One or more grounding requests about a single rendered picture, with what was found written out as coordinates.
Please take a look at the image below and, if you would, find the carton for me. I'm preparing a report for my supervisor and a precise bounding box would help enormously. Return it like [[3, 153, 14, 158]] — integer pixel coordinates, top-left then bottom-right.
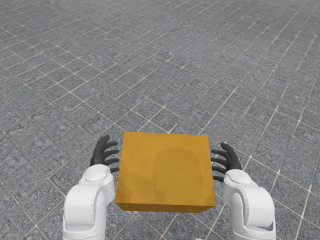
[[115, 131, 216, 213]]

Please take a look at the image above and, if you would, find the right robot forearm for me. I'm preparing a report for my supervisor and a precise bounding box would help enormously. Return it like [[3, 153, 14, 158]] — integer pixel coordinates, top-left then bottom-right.
[[222, 169, 276, 240]]

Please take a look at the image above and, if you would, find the right robot hand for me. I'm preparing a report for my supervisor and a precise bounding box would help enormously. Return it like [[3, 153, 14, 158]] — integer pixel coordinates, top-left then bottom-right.
[[210, 142, 242, 183]]

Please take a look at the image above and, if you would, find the left robot forearm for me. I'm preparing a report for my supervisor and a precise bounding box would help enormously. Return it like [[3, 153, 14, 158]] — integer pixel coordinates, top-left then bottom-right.
[[62, 164, 115, 240]]

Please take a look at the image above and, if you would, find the left robot hand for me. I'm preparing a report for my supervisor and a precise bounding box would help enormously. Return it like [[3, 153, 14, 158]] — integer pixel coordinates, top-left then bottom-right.
[[89, 135, 120, 173]]

